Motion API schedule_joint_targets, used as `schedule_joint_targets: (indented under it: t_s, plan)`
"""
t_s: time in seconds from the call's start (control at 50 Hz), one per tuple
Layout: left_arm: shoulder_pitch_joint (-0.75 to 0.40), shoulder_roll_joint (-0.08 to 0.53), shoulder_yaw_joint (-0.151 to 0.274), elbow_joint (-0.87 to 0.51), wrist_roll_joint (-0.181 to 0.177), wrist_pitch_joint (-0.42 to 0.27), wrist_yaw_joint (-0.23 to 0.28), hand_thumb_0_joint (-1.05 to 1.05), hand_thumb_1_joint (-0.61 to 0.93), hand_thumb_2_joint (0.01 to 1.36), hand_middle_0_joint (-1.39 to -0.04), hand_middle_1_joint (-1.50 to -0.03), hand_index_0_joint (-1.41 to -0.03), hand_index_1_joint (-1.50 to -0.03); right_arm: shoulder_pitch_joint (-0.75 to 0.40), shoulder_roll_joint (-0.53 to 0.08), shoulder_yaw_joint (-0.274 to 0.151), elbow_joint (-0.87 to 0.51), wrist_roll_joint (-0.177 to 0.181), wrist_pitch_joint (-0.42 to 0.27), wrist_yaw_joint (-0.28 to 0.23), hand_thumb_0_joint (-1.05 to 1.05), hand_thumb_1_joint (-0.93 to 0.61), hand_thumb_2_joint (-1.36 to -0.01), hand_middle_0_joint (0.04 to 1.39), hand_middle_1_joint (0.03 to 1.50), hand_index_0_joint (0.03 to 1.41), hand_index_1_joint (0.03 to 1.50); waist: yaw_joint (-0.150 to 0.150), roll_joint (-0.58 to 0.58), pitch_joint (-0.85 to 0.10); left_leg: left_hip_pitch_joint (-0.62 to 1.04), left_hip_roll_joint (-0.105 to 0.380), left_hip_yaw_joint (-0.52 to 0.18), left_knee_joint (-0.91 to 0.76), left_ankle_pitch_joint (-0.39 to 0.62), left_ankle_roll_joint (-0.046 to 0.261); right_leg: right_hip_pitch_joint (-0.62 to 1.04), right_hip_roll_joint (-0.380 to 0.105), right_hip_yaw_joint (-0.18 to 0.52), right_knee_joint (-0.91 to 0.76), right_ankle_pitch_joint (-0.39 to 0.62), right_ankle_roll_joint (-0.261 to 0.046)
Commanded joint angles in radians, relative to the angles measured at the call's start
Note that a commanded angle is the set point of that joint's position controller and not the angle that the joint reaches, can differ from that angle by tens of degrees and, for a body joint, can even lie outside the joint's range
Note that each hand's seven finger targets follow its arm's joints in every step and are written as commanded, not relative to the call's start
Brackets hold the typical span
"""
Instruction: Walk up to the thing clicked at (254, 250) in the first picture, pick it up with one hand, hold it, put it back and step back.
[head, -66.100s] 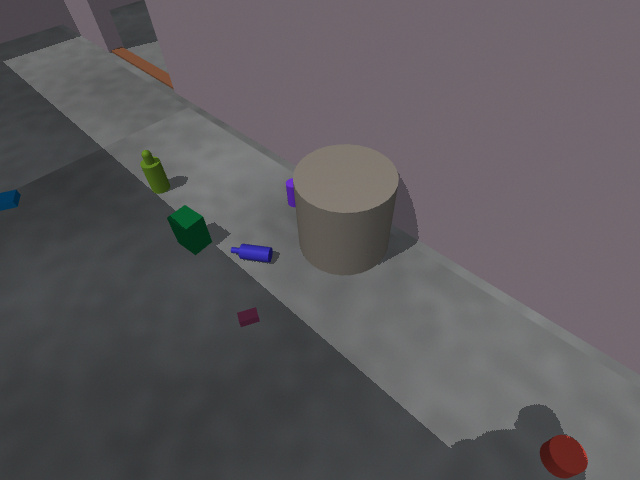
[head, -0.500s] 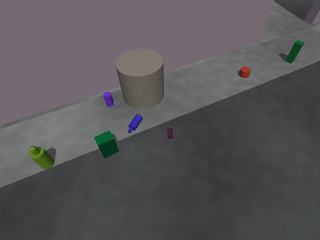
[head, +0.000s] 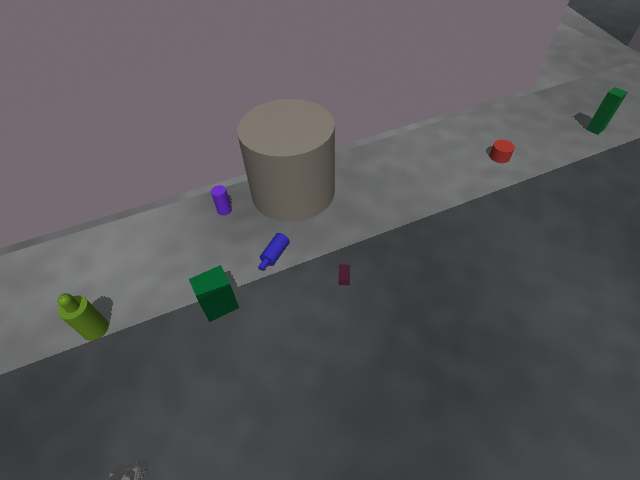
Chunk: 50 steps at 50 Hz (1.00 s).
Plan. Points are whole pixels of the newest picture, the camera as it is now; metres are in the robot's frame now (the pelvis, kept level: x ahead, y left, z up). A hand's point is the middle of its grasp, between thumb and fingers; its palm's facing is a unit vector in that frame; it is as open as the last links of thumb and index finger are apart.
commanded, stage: step back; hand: left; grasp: from above
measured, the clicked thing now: (272, 253) +1.00 +0.22 -0.73
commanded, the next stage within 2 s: stand in 0.08 s
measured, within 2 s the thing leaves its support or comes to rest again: neither
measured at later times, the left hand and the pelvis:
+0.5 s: hand out of the picture +0.10 +0.25 -0.13, palm faces -0.02 -0.94 -0.33, open 7.3 cm; pelvis +0.01 +0.00 +0.02, yaw -1 degrees
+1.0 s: hand out of the picture +0.08 +0.24 -0.13, palm faces -0.06 -0.94 -0.34, open 7.4 cm; pelvis +0.00 -0.01 +0.02, yaw -1 degrees
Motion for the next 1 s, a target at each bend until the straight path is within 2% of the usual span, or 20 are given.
schedule_joint_targets:
  t_s: [0.0, 0.02, 0.04, 0.06, 0.08, 0.1, 0.14, 0.2, 0.22, 0.3, 0.34, 0.38, 0.48, 0.52, 0.54, 0.62, 0.68, 0.78, 0.86, 0.98]
  plan:
    - [-0.049, 0.214, 0.042, -0.059, -0.032, -0.01, 0.02, 0.0, 0.9, 0.9, -0.2, -0.3, -0.2, -0.3, -0.067, -0.273, -0.053, -0.061, 0.002, -0.028, -0.014, 0.0, -0.9, -0.9, 0.2, 0.3, 0.2, 0.3, 0.028, 0.084, -0.135, 0.04, 0.236, -0.254, -0.171, 0.445, 0.145, 0.05, 0.028, 0.04, -0.034, 0.098, -0.031]
    - [-0.053, 0.216, 0.039, -0.039, -0.026, -0.012, 0.023, 0.0, 0.9, 0.9, -0.2, -0.3, -0.2, -0.3, -0.103, -0.252, -0.048, -0.062, 0.004, -0.024, -0.01, 0.0, -0.9, -0.9, 0.2, 0.3, 0.2, 0.3, 0.027, 0.085, -0.12, 0.001, 0.235, -0.233, -0.161, 0.451, 0.142, 0.102, 0.017, 0.05, -0.091, 0.087, -0.034]
    - [-0.061, 0.218, 0.036, -0.032, -0.022, -0.02, 0.024, 0.0, 0.9, 0.9, -0.2, -0.3, -0.2, -0.3, -0.113, -0.221, -0.041, -0.053, 0.009, -0.023, -0.008, 0.0, -0.9, -0.9, 0.2, 0.3, 0.2, 0.3, 0.03, 0.069, -0.142, 0.03, 0.195, -0.169, -0.142, 0.499, 0.102, 0.132, -0.005, 0.057, -0.135, 0.18, -0.043]
    - [-0.03, 0.187, 0.021, -0.003, -0.025, -0.017, 0.017, 0.0, 0.9, 0.9, -0.2, -0.3, -0.2, -0.3, -0.108, -0.203, -0.029, -0.057, 0.012, -0.028, -0.008, 0.0, -0.9, -0.9, 0.2, 0.3, 0.2, 0.3, 0.021, 0.064, -0.159, 0.074, 0.171, -0.146, -0.162, 0.467, 0.068, 0.157, -0.032, 0.098, -0.156, 0.292, -0.048]
    - [-0.026, 0.199, 0.019, 0.006, -0.021, -0.019, 0.015, 0.0, 0.9, 0.9, -0.2, -0.3, -0.2, -0.3, -0.095, -0.195, -0.024, -0.048, 0.014, -0.031, -0.009, 0.0, -0.9, -0.9, 0.2, 0.3, 0.2, 0.3, 0.011, 0.069, -0.168, 0.097, 0.153, -0.123, -0.162, 0.489, 0.046, 0.174, -0.046, 0.102, -0.158, 0.386, -0.056]
    - [-0.036, 0.207, 0.019, 0.01, -0.02, -0.019, 0.016, 0.0, 0.9, 0.9, -0.2, -0.3, -0.2, -0.3, -0.078, -0.201, -0.025, -0.036, 0.016, -0.032, -0.011, 0.0, -0.9, -0.9, 0.2, 0.3, 0.2, 0.3, 0.0, 0.081, -0.173, 0.106, 0.148, -0.113, -0.174, 0.52, 0.034, 0.187, -0.045, 0.102, -0.155, 0.414, -0.055]
    - [-0.048, 0.195, 0.011, 0.02, -0.021, -0.017, 0.016, 0.0, 0.9, 0.9, -0.2, -0.3, -0.2, -0.3, -0.12, -0.213, -0.026, -0.025, 0.016, -0.032, -0.012, 0.0, -0.9, -0.9, 0.2, 0.3, 0.2, 0.3, 0.009, 0.097, -0.166, 0.12, 0.149, -0.104, -0.19, 0.541, 0.031, 0.197, -0.043, 0.092, -0.184, 0.422, -0.047]
    - [-0.058, 0.203, 0.002, 0.042, -0.018, -0.016, 0.016, 0.0, 0.9, 0.9, -0.2, -0.3, -0.2, -0.3, -0.137, -0.192, -0.019, -0.016, 0.02, -0.029, -0.011, 0.0, -0.9, -0.9, 0.2, 0.3, 0.2, 0.3, -0.001, 0.061, -0.173, 0.168, 0.155, -0.094, -0.206, 0.559, 0.027, 0.203, -0.046, 0.089, -0.216, 0.444, -0.048]
    - [-0.063, 0.206, 0.002, 0.045, -0.015, -0.017, 0.018, 0.0, 0.9, 0.9, -0.2, -0.3, -0.2, -0.3, -0.132, -0.193, -0.02, -0.01, 0.02, -0.028, -0.012, 0.0, -0.9, -0.9, 0.2, 0.3, 0.2, 0.3, -0.005, 0.056, -0.185, 0.179, 0.154, -0.085, -0.209, 0.594, 0.024, 0.219, -0.049, 0.088, -0.219, 0.476, -0.048]
    - [-0.065, 0.206, -0.006, 0.069, -0.012, -0.016, 0.016, 0.0, 0.9, 0.9, -0.2, -0.3, -0.2, -0.3, -0.171, -0.181, -0.014, -0.002, 0.023, -0.02, -0.009, 0.0, -0.9, -0.9, 0.2, 0.3, 0.2, 0.3, -0.006, 0.023, -0.137, 0.175, 0.146, -0.074, -0.259, 0.467, 0.025, 0.204, -0.049, 0.091, -0.283, 0.41, -0.035]
    - [-0.067, 0.206, -0.008, 0.075, -0.011, -0.019, 0.016, 0.0, 0.9, 0.9, -0.2, -0.3, -0.2, -0.3, -0.18, -0.183, -0.014, 0.004, 0.021, -0.018, -0.006, 0.0, -0.9, -0.9, 0.2, 0.3, 0.2, 0.3, -0.006, 0.02, -0.133, 0.17, 0.145, -0.071, -0.277, 0.446, 0.024, 0.215, -0.054, 0.092, -0.298, 0.406, -0.032]
    - [-0.066, 0.21, -0.008, 0.085, -0.01, -0.019, 0.016, 0.0, 0.9, 0.9, -0.2, -0.3, -0.2, -0.3, -0.193, -0.174, -0.012, 0.008, 0.02, -0.015, -0.002, 0.0, -0.9, -0.9, 0.2, 0.3, 0.2, 0.3, -0.007, 0.009, -0.096, 0.153, 0.14, -0.074, -0.302, 0.367, 0.019, 0.191, -0.053, 0.096, -0.325, 0.344, -0.031]
    - [-0.065, 0.212, -0.01, 0.092, -0.006, -0.024, 0.015, 0.0, 0.9, 0.9, -0.2, -0.3, -0.2, -0.3, -0.208, -0.178, -0.011, 0.02, 0.018, -0.013, 0.005, 0.0, -0.9, -0.9, 0.2, 0.3, 0.2, 0.3, -0.006, 0.012, -0.092, 0.157, 0.136, -0.069, -0.325, 0.259, 0.014, 0.172, -0.06, 0.109, -0.365, 0.267, -0.028]
    - [-0.067, 0.218, -0.009, 0.092, -0.004, -0.024, 0.014, 0.0, 0.9, 0.9, -0.2, -0.3, -0.2, -0.3, -0.203, -0.174, -0.01, 0.025, 0.015, -0.011, 0.008, 0.0, -0.9, -0.9, 0.2, 0.3, 0.2, 0.3, -0.008, 0.008, -0.08, 0.143, 0.129, -0.069, -0.342, 0.191, 0.01, 0.154, -0.058, 0.11, -0.38, 0.2, -0.028]
    - [-0.07, 0.219, -0.01, 0.091, -0.004, -0.027, 0.015, 0.0, 0.9, 0.9, -0.2, -0.3, -0.2, -0.3, -0.211, -0.179, -0.012, 0.024, 0.016, -0.012, 0.008, 0.0, -0.9, -0.9, 0.2, 0.3, 0.2, 0.3, -0.007, 0.012, -0.105, 0.15, 0.135, -0.07, -0.331, 0.227, 0.014, 0.184, -0.065, 0.111, -0.372, 0.246, -0.032]
    - [-0.058, 0.223, -0.011, 0.095, -0.007, -0.03, 0.014, 0.0, 0.9, 0.9, -0.2, -0.3, -0.2, -0.3, -0.198, -0.171, -0.007, 0.037, 0.014, -0.015, 0.01, 0.0, -0.9, -0.9, 0.2, 0.3, 0.2, 0.3, -0.003, 0.001, -0.107, 0.149, 0.135, -0.071, -0.342, 0.227, 0.007, 0.176, -0.065, 0.115, -0.374, 0.235, -0.034]
    - [-0.06, 0.223, -0.011, 0.094, -0.007, -0.029, 0.015, 0.0, 0.9, 0.9, -0.2, -0.3, -0.2, -0.3, -0.192, -0.179, -0.007, 0.043, 0.014, -0.015, 0.01, 0.0, -0.9, -0.9, 0.2, 0.3, 0.2, 0.3, -0.005, 0.016, -0.121, 0.141, 0.138, -0.069, -0.337, 0.248, 0.009, 0.194, -0.065, 0.111, -0.368, 0.269, -0.033]
    - [-0.051, 0.228, -0.014, 0.096, -0.008, -0.029, 0.015, 0.0, 0.9, 0.9, -0.2, -0.3, -0.2, -0.3, -0.169, -0.177, -0.005, 0.058, 0.013, -0.011, 0.011, 0.0, -0.9, -0.9, 0.2, 0.3, 0.2, 0.3, -0.007, -0.008, -0.101, 0.125, 0.135, -0.071, -0.342, 0.208, 0.008, 0.175, -0.065, 0.119, -0.382, 0.214, -0.036]
    - [-0.039, 0.224, -0.014, 0.097, -0.008, -0.025, 0.015, 0.0, 0.9, 0.9, -0.2, -0.3, -0.2, -0.3, -0.157, -0.18, -0.004, 0.064, 0.012, -0.007, 0.012, 0.0, -0.9, -0.9, 0.2, 0.3, 0.2, 0.3, -0.003, 0.002, -0.069, 0.097, 0.126, -0.067, -0.337, 0.142, 0.008, 0.147, -0.061, 0.13, -0.402, 0.124, -0.036]
    - [-0.041, 0.226, -0.013, 0.091, -0.009, -0.021, 0.013, 0.0, 0.9, 0.9, -0.2, -0.3, -0.2, -0.3, -0.14, -0.182, -0.004, 0.064, 0.01, -0.01, 0.01, 0.0, -0.9, -0.9, 0.2, 0.3, 0.2, 0.3, -0.005, 0.015, -0.084, 0.092, 0.135, -0.072, -0.342, 0.166, 0.007, 0.161, -0.058, 0.126, -0.378, 0.167, -0.043]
